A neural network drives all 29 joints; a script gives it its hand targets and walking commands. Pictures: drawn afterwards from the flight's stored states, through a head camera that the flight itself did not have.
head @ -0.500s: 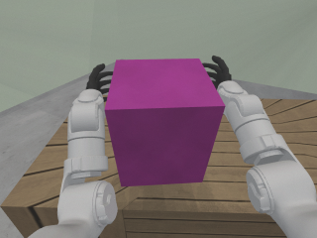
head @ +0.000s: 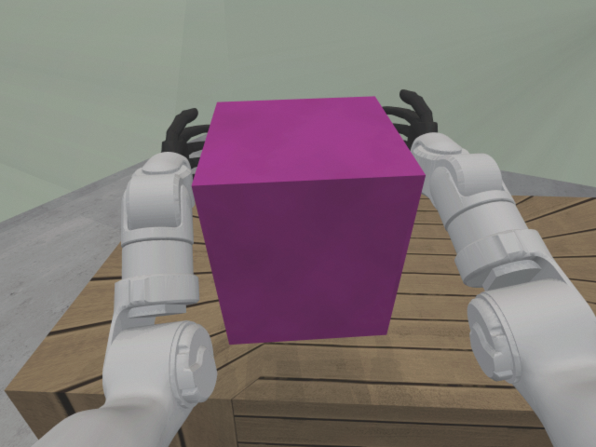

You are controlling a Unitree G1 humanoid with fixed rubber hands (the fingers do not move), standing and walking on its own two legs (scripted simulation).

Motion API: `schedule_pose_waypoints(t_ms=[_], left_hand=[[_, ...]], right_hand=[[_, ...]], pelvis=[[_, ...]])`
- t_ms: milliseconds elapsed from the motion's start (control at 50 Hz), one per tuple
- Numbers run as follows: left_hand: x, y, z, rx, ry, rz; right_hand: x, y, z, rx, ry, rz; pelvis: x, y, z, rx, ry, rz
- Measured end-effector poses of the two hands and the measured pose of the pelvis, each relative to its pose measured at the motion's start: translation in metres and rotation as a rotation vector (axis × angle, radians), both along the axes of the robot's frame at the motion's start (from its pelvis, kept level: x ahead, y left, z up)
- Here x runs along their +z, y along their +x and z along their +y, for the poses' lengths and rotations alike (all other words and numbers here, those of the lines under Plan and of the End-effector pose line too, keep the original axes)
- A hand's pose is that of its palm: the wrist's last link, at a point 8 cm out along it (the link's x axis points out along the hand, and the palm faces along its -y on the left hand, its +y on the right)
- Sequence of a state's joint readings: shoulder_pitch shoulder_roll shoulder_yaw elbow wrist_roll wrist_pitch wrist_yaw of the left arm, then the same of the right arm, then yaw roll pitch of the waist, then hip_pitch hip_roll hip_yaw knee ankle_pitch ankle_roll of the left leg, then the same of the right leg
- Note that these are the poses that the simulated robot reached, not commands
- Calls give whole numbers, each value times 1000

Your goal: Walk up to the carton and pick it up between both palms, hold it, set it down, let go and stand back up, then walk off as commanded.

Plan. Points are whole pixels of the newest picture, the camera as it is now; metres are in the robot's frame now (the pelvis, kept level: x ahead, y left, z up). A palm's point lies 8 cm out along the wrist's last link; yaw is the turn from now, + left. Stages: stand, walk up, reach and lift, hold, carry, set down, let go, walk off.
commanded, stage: hold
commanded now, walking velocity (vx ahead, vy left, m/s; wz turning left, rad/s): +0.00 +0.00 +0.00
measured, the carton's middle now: (302, 219) +0.35 +0.01 +0.22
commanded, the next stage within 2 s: none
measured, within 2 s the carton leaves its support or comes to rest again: neither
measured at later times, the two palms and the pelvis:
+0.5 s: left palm (177, 163) +0.36 +0.17 +0.30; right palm (421, 142) +0.37 -0.13 +0.32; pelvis +0.00 +0.00 +0.00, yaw +0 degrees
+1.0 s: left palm (179, 162) +0.36 +0.17 +0.30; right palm (424, 141) +0.37 -0.14 +0.32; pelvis +0.00 +0.00 +0.00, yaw +0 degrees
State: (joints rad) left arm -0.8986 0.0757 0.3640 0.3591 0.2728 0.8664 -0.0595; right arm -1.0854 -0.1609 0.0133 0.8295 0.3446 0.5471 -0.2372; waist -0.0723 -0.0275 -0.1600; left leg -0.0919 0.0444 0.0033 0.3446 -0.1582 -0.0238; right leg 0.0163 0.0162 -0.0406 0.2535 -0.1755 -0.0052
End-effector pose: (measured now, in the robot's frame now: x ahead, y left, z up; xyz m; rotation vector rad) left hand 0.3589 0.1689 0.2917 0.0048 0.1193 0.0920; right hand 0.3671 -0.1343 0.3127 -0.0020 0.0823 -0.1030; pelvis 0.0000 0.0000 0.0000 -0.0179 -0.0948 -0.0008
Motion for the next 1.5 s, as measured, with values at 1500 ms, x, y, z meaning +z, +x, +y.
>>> schedule_pose_waypoints(t_ms=[1500], left_hand=[[6, 2, -2, -12, 6, 18]], right_hand=[[10, -2, -3, -14, -1, 26]], pelvis=[[0, -2, -1, 1, -1, 20]])
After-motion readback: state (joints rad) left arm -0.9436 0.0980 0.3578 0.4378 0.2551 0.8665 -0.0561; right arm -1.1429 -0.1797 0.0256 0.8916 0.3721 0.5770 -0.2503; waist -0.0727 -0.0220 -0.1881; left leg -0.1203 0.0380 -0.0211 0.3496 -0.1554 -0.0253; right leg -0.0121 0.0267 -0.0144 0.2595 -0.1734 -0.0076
